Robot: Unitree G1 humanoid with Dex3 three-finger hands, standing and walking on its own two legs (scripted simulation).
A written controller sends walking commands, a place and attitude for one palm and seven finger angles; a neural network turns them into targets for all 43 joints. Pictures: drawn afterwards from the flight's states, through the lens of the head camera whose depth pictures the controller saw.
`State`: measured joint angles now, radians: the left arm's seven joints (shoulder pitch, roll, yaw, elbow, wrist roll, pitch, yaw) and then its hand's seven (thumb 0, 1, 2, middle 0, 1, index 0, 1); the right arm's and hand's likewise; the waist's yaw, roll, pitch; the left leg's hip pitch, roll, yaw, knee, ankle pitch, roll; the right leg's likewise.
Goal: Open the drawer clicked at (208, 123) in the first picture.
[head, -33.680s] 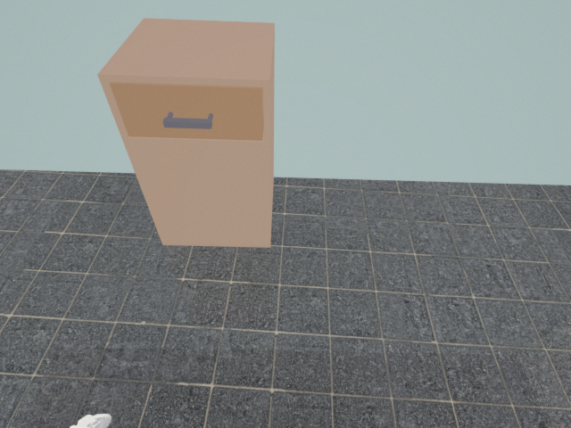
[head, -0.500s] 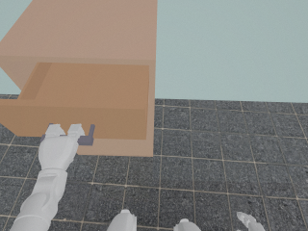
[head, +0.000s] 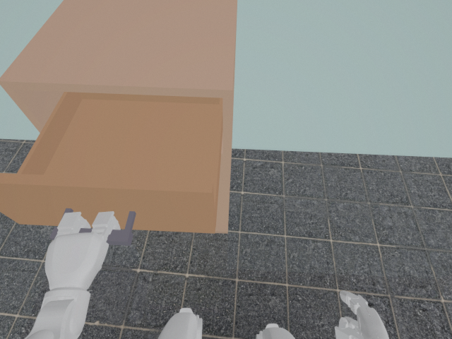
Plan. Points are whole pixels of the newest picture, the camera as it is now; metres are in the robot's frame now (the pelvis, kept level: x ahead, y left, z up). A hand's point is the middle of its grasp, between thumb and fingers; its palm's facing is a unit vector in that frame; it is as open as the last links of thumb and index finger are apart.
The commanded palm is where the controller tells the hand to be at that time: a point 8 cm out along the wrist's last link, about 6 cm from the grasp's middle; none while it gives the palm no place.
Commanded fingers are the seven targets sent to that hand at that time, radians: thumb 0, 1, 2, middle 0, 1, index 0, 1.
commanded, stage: pull the drawer open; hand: left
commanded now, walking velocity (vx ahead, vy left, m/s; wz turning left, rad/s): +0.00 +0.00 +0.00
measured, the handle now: (96, 225) +0.31 +0.26 -0.02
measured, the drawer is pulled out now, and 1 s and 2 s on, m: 0.22 0.30 0.30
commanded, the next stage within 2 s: open the thumb to release the handle in 0.92 s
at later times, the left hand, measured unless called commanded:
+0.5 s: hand (85, 287) +0.21 +0.26 -0.04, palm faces -0.04 -0.05 -1.00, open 5.6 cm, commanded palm +0.17 +0.26 +0.01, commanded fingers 0.00 0.90 0.90 -0.40 -1.35 -0.40 -1.35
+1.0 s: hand (78, 309) +0.18 +0.26 -0.04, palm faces -0.04 -0.05 -1.00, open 5.6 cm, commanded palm +0.17 +0.26 +0.01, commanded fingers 0.00 0.90 0.90 -0.40 -1.35 -0.40 -1.35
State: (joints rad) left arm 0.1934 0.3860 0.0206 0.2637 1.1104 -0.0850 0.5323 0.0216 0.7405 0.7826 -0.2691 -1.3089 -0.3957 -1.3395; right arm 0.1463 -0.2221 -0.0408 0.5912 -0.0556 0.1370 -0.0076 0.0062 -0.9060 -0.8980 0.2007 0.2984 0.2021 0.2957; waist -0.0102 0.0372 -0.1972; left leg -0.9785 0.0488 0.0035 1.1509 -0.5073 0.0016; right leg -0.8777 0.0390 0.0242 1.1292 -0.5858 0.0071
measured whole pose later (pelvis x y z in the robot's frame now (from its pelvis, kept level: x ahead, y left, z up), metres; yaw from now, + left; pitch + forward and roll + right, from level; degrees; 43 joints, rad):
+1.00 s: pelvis -0.01 -0.01 -0.02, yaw +0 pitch +20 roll -1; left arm 0.49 0.40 0.07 0.04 1.08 -0.16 0.56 0.02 0.73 0.79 -0.26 -1.29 -0.40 -1.33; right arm 0.09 -0.20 -0.03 0.54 -0.07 0.15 0.01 0.01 -0.91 -0.90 0.20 0.30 0.20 0.30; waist 0.02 0.04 -0.20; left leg -1.04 0.05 -0.01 1.23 -0.53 -0.01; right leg -0.94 0.04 0.02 1.23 -0.63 -0.01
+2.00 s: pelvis -0.02 +0.00 -0.02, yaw +2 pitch +18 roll -2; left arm 0.36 0.40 0.02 0.11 1.09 -0.11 0.55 0.00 -0.49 0.30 -0.30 -1.19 -0.32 -1.20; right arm 0.12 -0.22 -0.03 0.58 -0.07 0.11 -0.02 0.01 -0.91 -0.90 0.20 0.30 0.20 0.30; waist 0.03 0.05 -0.19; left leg -1.05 0.03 -0.04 1.23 -0.50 0.00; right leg -0.93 0.03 -0.01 1.21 -0.60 0.00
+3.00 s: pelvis +0.00 -0.01 +0.03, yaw +2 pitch +12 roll -1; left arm 0.42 0.45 0.07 0.01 1.00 -0.12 0.40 -0.01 -0.49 0.30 -0.32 -1.20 -0.33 -1.21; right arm 0.17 -0.24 -0.03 0.56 -0.04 0.11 -0.02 0.01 -0.91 -0.90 0.20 0.30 0.20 0.30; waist 0.04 0.06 -0.14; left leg -0.76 0.03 -0.03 0.99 -0.44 -0.01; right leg -0.65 0.03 0.00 0.97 -0.53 -0.01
